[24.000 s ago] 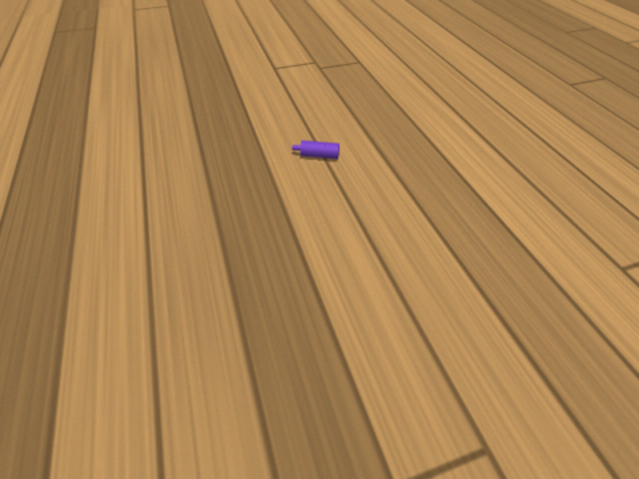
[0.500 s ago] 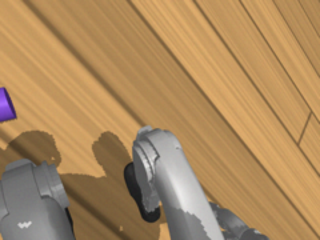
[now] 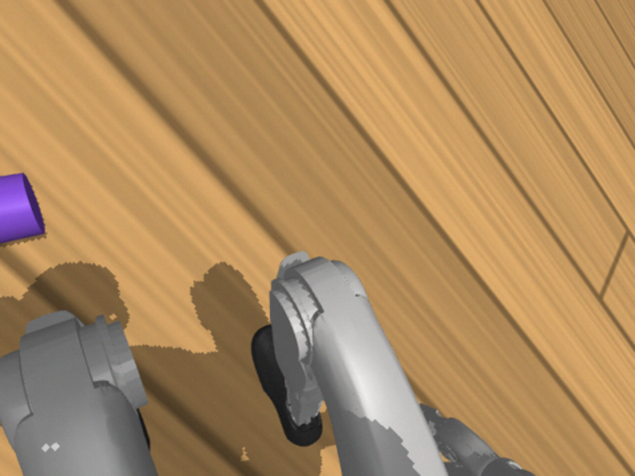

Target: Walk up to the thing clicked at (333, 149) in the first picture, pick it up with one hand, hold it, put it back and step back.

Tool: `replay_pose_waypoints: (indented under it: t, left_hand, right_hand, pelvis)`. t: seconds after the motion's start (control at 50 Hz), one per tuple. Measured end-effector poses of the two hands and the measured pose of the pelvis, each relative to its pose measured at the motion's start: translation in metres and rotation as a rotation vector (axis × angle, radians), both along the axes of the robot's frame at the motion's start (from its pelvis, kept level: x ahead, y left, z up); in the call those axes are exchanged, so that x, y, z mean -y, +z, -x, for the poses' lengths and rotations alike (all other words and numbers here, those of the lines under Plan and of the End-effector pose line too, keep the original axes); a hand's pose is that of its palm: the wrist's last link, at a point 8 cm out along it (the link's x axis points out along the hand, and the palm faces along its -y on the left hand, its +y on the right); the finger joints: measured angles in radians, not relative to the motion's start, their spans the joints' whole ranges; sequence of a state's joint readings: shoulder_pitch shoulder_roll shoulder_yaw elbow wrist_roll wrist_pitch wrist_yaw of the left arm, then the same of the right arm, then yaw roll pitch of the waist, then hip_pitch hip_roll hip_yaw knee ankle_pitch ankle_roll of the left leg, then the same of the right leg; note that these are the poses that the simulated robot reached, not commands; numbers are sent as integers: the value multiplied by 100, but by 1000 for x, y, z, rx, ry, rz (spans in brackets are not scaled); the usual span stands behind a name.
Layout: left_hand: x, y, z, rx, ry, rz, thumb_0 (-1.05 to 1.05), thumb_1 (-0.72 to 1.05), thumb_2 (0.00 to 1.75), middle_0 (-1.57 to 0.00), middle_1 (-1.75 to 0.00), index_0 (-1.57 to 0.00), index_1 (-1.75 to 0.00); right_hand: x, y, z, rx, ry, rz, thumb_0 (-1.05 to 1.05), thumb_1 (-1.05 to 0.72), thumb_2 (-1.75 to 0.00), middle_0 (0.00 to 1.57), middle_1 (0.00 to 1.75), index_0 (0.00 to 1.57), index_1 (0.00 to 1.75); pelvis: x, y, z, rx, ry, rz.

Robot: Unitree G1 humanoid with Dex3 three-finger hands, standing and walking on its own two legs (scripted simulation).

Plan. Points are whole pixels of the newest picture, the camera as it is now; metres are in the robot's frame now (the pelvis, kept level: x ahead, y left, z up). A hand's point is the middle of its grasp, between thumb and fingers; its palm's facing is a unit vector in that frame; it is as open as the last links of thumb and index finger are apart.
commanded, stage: settle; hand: left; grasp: from above
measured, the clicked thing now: out of the picture +0.43 +0.34 -0.26
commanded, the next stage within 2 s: lift in 0.62 s
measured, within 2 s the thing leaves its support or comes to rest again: neither
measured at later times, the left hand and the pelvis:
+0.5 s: hand out of the picture +0.42 +0.33 -0.14, palm faces -0.46 -0.08 -0.89, open 10.7 cm; pelvis +0.00 +0.00 +0.03, yaw +5 degrees
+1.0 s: hand out of the picture +0.40 +0.33 -0.08, palm faces -0.47 -0.09 -0.88, open 10.8 cm; pelvis -0.01 +0.00 +0.06, yaw +7 degrees
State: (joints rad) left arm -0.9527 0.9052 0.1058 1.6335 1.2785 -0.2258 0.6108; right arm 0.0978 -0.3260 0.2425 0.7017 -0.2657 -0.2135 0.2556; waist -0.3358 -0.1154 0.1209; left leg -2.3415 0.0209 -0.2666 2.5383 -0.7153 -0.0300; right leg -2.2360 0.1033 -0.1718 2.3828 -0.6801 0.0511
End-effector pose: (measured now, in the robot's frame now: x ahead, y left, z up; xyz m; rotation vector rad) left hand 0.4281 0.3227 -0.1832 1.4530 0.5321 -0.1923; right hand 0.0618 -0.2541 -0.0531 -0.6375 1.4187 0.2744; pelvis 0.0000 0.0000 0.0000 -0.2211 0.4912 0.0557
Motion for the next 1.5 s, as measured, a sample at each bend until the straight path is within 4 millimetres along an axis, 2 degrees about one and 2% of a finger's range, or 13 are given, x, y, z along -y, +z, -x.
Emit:
replay_pose_waypoints:
  t: [0.16, 0.3, 0.4, 0.56, 0.82, 1.0, 1.12, 1.24, 1.36, 1.5]
  left_hand:
    - [-3, 30, -3, 55, -2, -22, 1, -10, 60, -59, -69, -61, -66]
    - [-7, 64, -1, 23, 7, -50, 1, -10, 59, -60, -67, -63, -64]
    - [-7, 85, 2, -9, 5, -53, 1, -11, 60, -61, -67, -63, -64]
    - [-7, 108, 3, -23, -22, -43, 1, -13, 64, -60, -70, -62, -67]
    - [-10, 132, 2, -7, -33, -48, 1, -15, 69, -57, -74, -60, -71]
    - [-12, 164, 16, -41, -6, -34, 1, -13, 67, -57, -74, -59, -71]
    - [-14, 196, 31, -36, -15, -25, 1, -13, 66, -57, -74, -59, -71]
    - [-16, 233, 48, -19, -15, -21, 1, -13, 67, -56, -74, -58, -72]
    - [-16, 275, 66, -7, -8, -15, 1, -13, 67, -56, -75, -58, -72]
    - [-11, 334, 87, 11, 3, -6, 1, -14, 68, -57, -74, -59, -72]
  right_hand:
    - [1, -7, -18, 41, -42, -32, 0, -92, -91, 20, 30, 20, 29]
    - [0, -13, -36, 102, -90, -70, 0, -92, -91, 20, 30, 20, 29]
    - [-1, -15, -42, 120, -115, -83, 0, -92, -91, 20, 30, 20, 29]
    - [4, -9, -35, 112, -155, -45, 0, -92, -91, 20, 30, 20, 29]
    - [13, 6, -10, 71, -224, 32, 0, -92, -91, 20, 30, 20, 29]
    - [8, 18, -13, 84, -281, 16, 1, -92, -91, 20, 30, 20, 29]
    - [3, 32, -27, 124, -287, -7, 1, -92, -91, 20, 30, 20, 29]
    - [-3, 55, -49, 187, -281, -29, 1, -92, -91, 20, 30, 20, 29]
    - [-10, 86, -71, 251, -279, -47, 1, -92, -91, 20, 30, 20, 29]
    - [-18, 134, -90, 318, -288, -65, 1, -91, -91, 20, 30, 20, 29]
  pelvis:
    - [0, 4, -3, -37, 11, -9]
    - [1, 12, -2, -65, 28, -27]
    - [3, 19, 0, -73, 40, -43]
    - [5, 29, 4, -79, 55, -56]
    - [5, 42, 7, -96, 68, -62]
    - [5, 63, 8, -116, 80, -73]
    - [4, 84, 9, -116, 88, -81]
    - [2, 109, 10, -111, 97, -84]
    - [0, 142, 10, -90, 108, -92]
    - [-1, 189, 8, -48, 121, -106]
